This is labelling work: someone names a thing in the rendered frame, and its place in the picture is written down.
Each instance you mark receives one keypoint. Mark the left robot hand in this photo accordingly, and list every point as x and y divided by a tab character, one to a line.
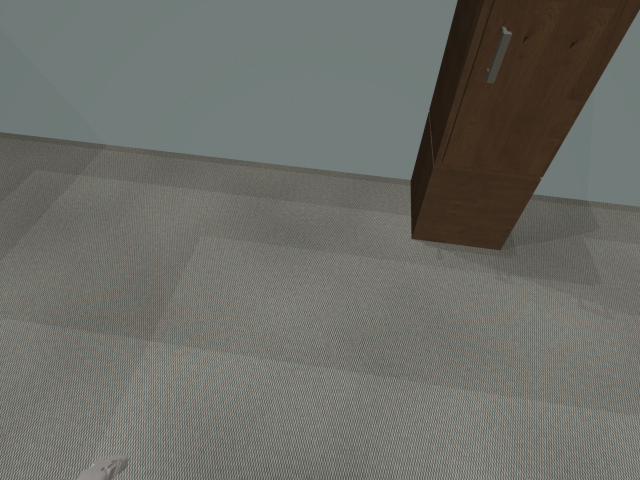
104	468

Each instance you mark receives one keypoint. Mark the cupboard door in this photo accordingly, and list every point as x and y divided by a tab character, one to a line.
556	51

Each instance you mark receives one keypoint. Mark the handle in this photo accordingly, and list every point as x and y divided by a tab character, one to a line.
499	55

